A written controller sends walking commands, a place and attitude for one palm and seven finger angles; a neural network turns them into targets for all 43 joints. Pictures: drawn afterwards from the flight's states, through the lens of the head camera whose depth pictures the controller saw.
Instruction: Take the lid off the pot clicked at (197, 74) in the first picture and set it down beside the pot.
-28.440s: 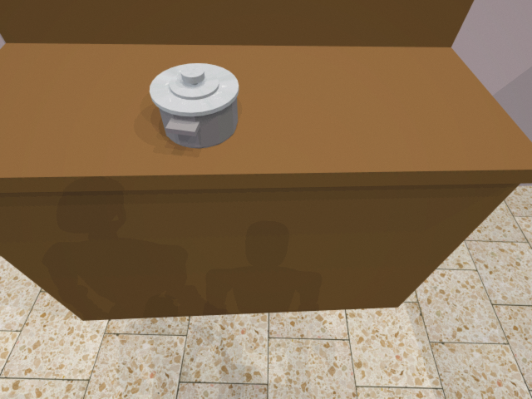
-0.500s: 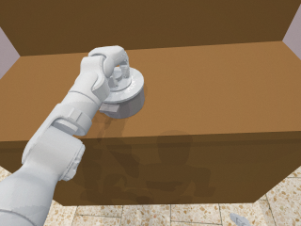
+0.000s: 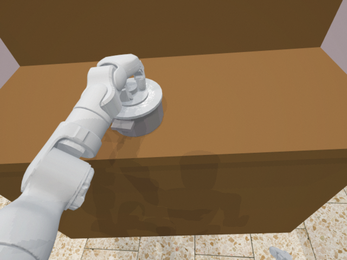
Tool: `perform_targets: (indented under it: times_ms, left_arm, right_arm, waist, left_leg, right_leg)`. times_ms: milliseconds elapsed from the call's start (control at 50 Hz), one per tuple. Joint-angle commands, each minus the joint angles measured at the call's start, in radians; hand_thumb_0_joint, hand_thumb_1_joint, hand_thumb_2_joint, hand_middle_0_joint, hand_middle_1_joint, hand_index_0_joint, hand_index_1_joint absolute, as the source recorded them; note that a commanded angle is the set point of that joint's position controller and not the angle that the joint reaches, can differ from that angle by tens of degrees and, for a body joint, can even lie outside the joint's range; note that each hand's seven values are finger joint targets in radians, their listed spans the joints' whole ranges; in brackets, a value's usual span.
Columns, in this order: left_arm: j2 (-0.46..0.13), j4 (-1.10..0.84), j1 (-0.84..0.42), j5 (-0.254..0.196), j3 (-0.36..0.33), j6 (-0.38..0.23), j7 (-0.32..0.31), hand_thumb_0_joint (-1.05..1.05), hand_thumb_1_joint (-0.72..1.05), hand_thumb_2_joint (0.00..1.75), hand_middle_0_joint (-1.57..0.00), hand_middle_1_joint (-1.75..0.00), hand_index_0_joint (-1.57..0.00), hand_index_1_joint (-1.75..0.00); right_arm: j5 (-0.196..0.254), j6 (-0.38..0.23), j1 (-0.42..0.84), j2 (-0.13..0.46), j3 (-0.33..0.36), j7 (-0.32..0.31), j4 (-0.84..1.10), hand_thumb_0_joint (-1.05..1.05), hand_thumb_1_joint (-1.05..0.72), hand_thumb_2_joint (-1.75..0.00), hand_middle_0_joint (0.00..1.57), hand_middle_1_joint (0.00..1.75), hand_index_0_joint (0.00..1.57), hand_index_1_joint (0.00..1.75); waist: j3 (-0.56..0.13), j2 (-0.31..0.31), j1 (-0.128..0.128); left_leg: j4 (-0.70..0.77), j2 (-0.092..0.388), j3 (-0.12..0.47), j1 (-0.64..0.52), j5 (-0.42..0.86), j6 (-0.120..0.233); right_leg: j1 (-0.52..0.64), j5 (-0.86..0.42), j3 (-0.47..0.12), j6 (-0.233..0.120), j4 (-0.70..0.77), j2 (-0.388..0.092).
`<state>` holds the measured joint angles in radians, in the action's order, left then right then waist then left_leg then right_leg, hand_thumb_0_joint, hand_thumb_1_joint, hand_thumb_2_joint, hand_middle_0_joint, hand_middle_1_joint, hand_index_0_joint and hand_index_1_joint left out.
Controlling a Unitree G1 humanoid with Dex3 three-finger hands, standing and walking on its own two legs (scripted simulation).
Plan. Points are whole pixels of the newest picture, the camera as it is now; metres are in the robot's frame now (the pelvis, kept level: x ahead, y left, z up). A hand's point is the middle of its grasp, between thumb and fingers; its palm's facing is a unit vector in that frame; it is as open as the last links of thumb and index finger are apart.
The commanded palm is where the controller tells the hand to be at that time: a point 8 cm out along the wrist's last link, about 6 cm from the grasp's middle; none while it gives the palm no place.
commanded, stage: close the fingers and squeeze the knob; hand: left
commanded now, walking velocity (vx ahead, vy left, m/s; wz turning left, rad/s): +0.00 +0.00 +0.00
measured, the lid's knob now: (129, 88) +0.49 +0.10 +0.15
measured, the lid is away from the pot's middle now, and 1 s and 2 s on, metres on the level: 0.01 0.01 0.01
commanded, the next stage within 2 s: lift the lid straight up in 0.10 s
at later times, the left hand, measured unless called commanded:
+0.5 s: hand (122, 88) +0.45 +0.10 +0.18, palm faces -0.28 -0.07 -0.96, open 6.7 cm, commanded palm +0.44 +0.12 +0.26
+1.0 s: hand (118, 73) +0.45 +0.10 +0.23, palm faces -0.23 -0.04 -0.97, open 6.7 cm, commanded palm +0.44 +0.11 +0.30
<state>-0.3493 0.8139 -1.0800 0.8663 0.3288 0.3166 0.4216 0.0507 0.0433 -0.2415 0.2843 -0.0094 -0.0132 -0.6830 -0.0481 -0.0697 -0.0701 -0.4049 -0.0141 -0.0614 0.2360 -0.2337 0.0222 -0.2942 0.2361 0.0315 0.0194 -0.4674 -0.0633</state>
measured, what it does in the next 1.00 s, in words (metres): stands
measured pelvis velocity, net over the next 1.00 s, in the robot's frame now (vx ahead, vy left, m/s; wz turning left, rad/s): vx -0.01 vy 0.00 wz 0.00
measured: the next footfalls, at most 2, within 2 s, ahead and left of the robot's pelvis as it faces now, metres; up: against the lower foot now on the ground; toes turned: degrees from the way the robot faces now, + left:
none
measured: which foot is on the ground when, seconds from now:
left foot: down 0.00-1.00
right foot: down 0.00-1.00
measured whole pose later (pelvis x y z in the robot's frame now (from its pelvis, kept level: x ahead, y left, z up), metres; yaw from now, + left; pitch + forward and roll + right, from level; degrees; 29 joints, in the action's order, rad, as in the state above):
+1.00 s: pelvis -0.01 +0.00 +0.00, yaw +0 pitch +2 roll +1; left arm -0.38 0.84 -1.19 0.85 0.33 0.30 0.47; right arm 0.05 -0.02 -0.22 0.27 -0.03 -0.03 -0.69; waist -0.04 -0.07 -0.06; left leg -0.39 -0.02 -0.06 0.22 -0.21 0.02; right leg -0.28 0.22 0.03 0.02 -0.46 -0.07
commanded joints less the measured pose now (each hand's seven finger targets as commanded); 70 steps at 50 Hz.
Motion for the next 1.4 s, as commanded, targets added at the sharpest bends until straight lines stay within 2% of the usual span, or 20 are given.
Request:
perform_targets:
  times_ms: [0,40,60,100,140,220,260,320,400,540,700,800,840,920,980,1040,1140,1260,1340,1380]
  left_arm:
    - [-0.2,-0.18,-0.537,0.023,-0.098,-0.004,-0.03,0.0,0.71,0.86,-0.85,-0.99,-0.88,-0.99]
    - [-0.2,-0.192,-0.524,0.004,-0.103,-0.011,-0.031,0.0,0.73,0.87,-0.86,-0.99,-0.89,-0.99]
    - [-0.247,-0.176,-0.527,0.025,-0.134,-0.009,-0.033,0.0,0.74,0.87,-0.86,-1.0,-0.89,-1.0]
    - [-0.228,-0.132,-0.511,0.03,-0.119,0.0,-0.03,0.0,0.76,0.88,-0.87,-1.0,-0.9,-1.0]
    - [-0.179,-0.21,-0.549,0.008,-0.078,-0.013,-0.03,0.0,0.77,0.88,-0.87,-1.01,-0.9,-1.0]
    - [-0.249,-0.172,-0.549,0.034,-0.13,0.001,-0.033,0.0,0.78,0.88,-0.87,-1.01,-0.9,-1.0]
    - [-0.264,-0.264,-0.627,0.033,-0.131,-0.019,-0.038,0.0,0.78,0.88,-0.87,-1.01,-0.91,-1.0]
    - [-0.285,-0.286,-0.624,0.033,-0.15,-0.019,-0.04,0.0,0.79,0.88,-0.87,-1.01,-0.91,-1.0]
    - [-0.301,-0.279,-0.649,0.026,-0.161,-0.016,-0.041,0.0,0.79,0.88,-0.87,-1.01,-0.91,-1.0]
    - [-0.257,-0.356,-0.666,0.003,-0.124,-0.024,-0.037,0.0,0.79,0.88,-0.87,-1.02,-0.91,-1.0]
    - [-0.251,-0.262,-0.675,0.017,-0.117,-0.008,-0.024,0.0,0.79,0.88,-0.87,-1.02,-0.91,-1.0]
    - [-0.292,-0.209,-0.729,0.024,-0.14,-0.012,-0.022,0.0,0.79,0.88,-0.87,-1.02,-0.91,-1.0]
    - [-0.251,-0.239,-0.753,0.002,-0.109,-0.022,-0.021,0.0,0.79,0.88,-0.87,-1.02,-0.91,-1.0]
    - [-0.3,-0.193,-0.815,0.035,-0.132,-0.022,-0.021,0.0,0.79,0.88,-0.87,-1.02,-0.91,-1.0]
    - [-0.273,-0.199,-0.828,0.033,-0.113,-0.034,-0.019,0.0,0.79,0.88,-0.87,-1.02,-0.91,-1.0]
    - [-0.315,-0.215,-0.809,0.013,-0.153,-0.038,-0.018,0.0,0.79,0.88,-0.87,-1.02,-0.91,-1.0]
    - [-0.303,-0.17,-0.795,0.019,-0.143,-0.032,-0.006,0.0,0.79,0.88,-0.87,-1.02,-0.91,-1.0]
    - [-0.381,-0.204,-0.827,0.05,-0.188,-0.032,0.004,0.0,0.79,0.88,-0.87,-1.02,-0.91,-1.0]
    - [-0.304,-0.239,-0.817,0.024,-0.132,-0.028,0.015,0.0,0.79,0.88,-0.87,-1.02,-0.91,-1.0]
    - [-0.322,-0.231,-0.848,0.043,-0.144,-0.018,0.021,0.0,0.79,0.88,-0.87,-1.02,-0.91,-1.0]
  right_arm:
    - [0.005,-0.042,0.064,0.101,0.03,-0.003,0.133,0.0,-0.9,-0.9,0.2,0.3,0.2,0.3]
    - [0.003,-0.043,0.066,0.11,0.036,-0.005,0.138,0.0,-0.9,-0.9,0.2,0.3,0.2,0.3]
    - [0.003,-0.042,0.061,0.106,0.031,-0.006,0.132,0.0,-0.9,-0.9,0.2,0.3,0.2,0.3]
    - [0.007,-0.036,0.065,0.106,0.028,-0.009,0.129,0.0,-0.9,-0.9,0.2,0.3,0.2,0.3]
    - [0.007,-0.04,0.068,0.107,0.033,-0.005,0.14,0.0,-0.9,-0.9,0.2,0.3,0.2,0.3]
    - [0.004,-0.036,0.064,0.105,0.027,-0.008,0.134,0.0,-0.9,-0.9,0.2,0.3,0.2,0.3]
    - [0.004,-0.049,0.069,0.096,0.029,-0.009,0.145,0.0,-0.9,-0.9,0.2,0.3,0.2,0.3]
    - [0.003,-0.068,0.073,0.095,0.032,-0.009,0.142,0.0,-0.9,-0.9,0.2,0.3,0.2,0.3]
    - [0.005,-0.078,0.071,0.096,0.031,-0.007,0.134,0.0,-0.9,-0.9,0.2,0.3,0.2,0.3]
    - [0.004,-0.096,0.083,0.1,0.035,0.001,0.141,0.0,-0.9,-0.9,0.2,0.3,0.2,0.3]
    - [0.007,-0.098,0.091,0.094,0.027,-0.002,0.126,0.0,-0.9,-0.9,0.2,0.3,0.2,0.3]
    - [0.007,-0.098,0.089,0.096,0.019,-0.013,0.117,0.0,-0.9,-0.9,0.2,0.3,0.2,0.3]
    - [0.005,-0.1,0.083,0.099,0.024,-0.015,0.121,0.0,-0.9,-0.9,0.2,0.3,0.2,0.3]
    - [0.004,-0.11,0.081,0.092,0.015,-0.024,0.118,0.0,-0.9,-0.9,0.2,0.3,0.2,0.3]
    - [0.001,-0.123,0.087,0.088,0.017,-0.025,0.126,0.0,-0.9,-0.9,0.2,0.3,0.2,0.3]
    - [-0.001,-0.127,0.071,0.102,0.023,-0.024,0.123,0.0,-0.9,-0.9,0.2,0.3,0.2,0.3]
    - [0.002,-0.124,0.069,0.109,0.024,-0.023,0.12,0.0,-0.9,-0.9,0.2,0.3,0.2,0.3]
    - [0.0,-0.13,0.078,0.102,0.017,-0.02,0.132,0.0,-0.9,-0.9,0.2,0.3,0.2,0.3]
    - [0.006,-0.134,0.08,0.105,0.027,-0.017,0.141,0.0,-0.9,-0.9,0.2,0.3,0.2,0.3]
    - [0.004,-0.134,0.084,0.099,0.023,-0.017,0.138,0.0,-0.9,-0.9,0.2,0.3,0.2,0.3]
  waist:
    - [-0.367,0.145,0.01]
    - [-0.361,0.133,0.007]
    - [-0.376,0.146,0.013]
    - [-0.331,0.155,0.01]
    - [-0.358,0.107,0.002]
    - [-0.363,0.134,0.012]
    - [-0.433,0.108,0.01]
    - [-0.453,0.094,0.018]
    - [-0.424,0.131,0.016]
    - [-0.438,0.068,0.016]
    - [-0.391,0.14,0.014]
    - [-0.356,0.139,0.014]
    - [-0.362,0.105,0.008]
    - [-0.375,0.116,0.01]
    - [-0.396,0.1,0.01]
    - [-0.432,0.117,0.016]
    - [-0.384,0.12,0.017]
    - [-0.419,0.121,0.03]
    - [-0.416,0.09,0.02]
    - [-0.402,0.121,0.02]
  left_leg:
    - [0.014,-0.035,0.041,-0.142,0.297,0.053]
    - [0.009,-0.036,0.039,-0.142,0.292,0.055]
    - [0.014,-0.035,0.038,-0.138,0.287,0.055]
    - [0.016,-0.034,0.035,-0.118,0.28,0.053]
    - [0.009,-0.033,0.041,-0.151,0.31,0.053]
    - [0.014,-0.034,0.038,-0.138,0.298,0.053]
    - [0.012,-0.033,0.045,-0.174,0.322,0.054]
    - [0.001,-0.031,0.051,-0.199,0.389,0.057]
    - [0.007,-0.03,0.053,-0.184,0.37,0.055]
    - [0.003,-0.027,0.065,-0.224,0.412,0.051]
    - [0.016,-0.03,0.061,-0.189,0.335,0.048]
    - [0.036,-0.035,0.056,-0.155,0.241,0.046]
    - [0.036,-0.034,0.059,-0.175,0.246,0.045]
    - [0.047,-0.036,0.054,-0.159,0.201,0.044]
    - [0.041,-0.036,0.058,-0.174,0.216,0.044]
    - [0.036,-0.034,0.059,-0.18,0.257,0.048]
    - [0.046,-0.033,0.051,-0.156,0.24,0.047]
    - [0.046,-0.038,0.047,-0.147,0.269,0.05]
    - [0.031,-0.031,0.052,-0.192,0.317,0.052]
    - [0.034,-0.032,0.049,-0.177,0.287,0.051]
  right_leg:
    - [0.152,-0.383,0.017,-0.051,0.023,0.061]
    - [0.152,-0.383,0.015,-0.053,0.029,0.056]
    - [0.166,-0.383,0.013,-0.049,0.026,0.06]
    - [0.144,-0.375,0.016,-0.051,0.026,0.061]
    - [0.134,-0.384,0.018,-0.054,0.025,0.056]
    - [0.152,-0.383,0.013,-0.05,0.025,0.061]
    - [0.18,-0.399,0.007,-0.05,0.019,0.059]
    - [0.188,-0.441,0.005,-0.051,0.014,0.058]
    - [0.188,-0.438,0.008,-0.048,0.019,0.061]
    - [0.168,-0.428,0.014,-0.055,0.019,0.055]
    - [0.149,-0.377,0.016,-0.052,0.026,0.062]
    - [0.136,-0.307,0.016,-0.053,0.036,0.059]
    - [0.127,-0.306,0.017,-0.056,0.04,0.052]
    - [0.134,-0.274,0.008,-0.051,0.042,0.055]
    - [0.134,-0.28,0.006,-0.054,0.04,0.055]
    - [0.176,-0.332,0.002,-0.053,0.039,0.049]
    - [0.16,-0.319,0.002,-0.052,0.047,0.048]
    - [0.207,-0.359,-0.008,-0.05,0.043,0.047]
    - [0.175,-0.369,-0.002,-0.054,0.047,0.048]
    - [0.17,-0.353,-0.002,-0.051,0.048,0.052]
